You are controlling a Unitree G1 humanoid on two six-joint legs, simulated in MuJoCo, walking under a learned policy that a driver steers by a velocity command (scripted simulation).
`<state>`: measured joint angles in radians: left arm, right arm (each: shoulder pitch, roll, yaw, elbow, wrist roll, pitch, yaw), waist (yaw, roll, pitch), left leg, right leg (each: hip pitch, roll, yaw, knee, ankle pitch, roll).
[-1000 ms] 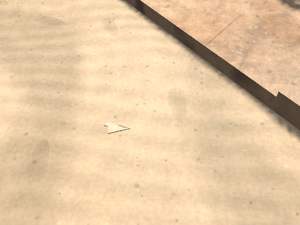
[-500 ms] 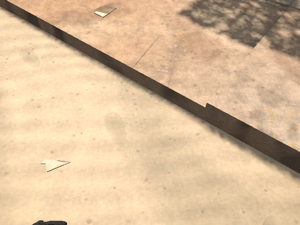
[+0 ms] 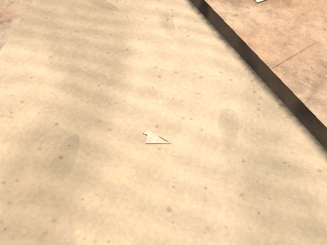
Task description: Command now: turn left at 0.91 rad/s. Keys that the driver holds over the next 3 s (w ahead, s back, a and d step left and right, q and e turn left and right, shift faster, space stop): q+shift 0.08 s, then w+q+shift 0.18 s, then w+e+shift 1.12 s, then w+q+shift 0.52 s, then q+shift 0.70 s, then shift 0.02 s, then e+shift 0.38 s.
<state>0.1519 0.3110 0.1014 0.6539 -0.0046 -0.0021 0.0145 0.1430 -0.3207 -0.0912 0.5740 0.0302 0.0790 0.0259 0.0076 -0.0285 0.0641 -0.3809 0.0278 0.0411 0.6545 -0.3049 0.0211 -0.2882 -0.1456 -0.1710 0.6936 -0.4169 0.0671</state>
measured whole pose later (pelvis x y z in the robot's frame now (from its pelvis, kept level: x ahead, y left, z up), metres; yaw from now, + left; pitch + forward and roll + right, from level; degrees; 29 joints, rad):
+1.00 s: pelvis +0.50 +0.07 +0.01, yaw -8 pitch +3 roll +1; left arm 0.35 0.34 0.07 0.84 0.01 -0.04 -0.03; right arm 0.16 -0.30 -0.02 0.65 -0.06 -0.06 -0.02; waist 0.05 -0.03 0.01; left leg -0.33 0.01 0.07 0.56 -0.26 0.00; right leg -0.35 0.03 0.06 1.22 -0.32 -0.11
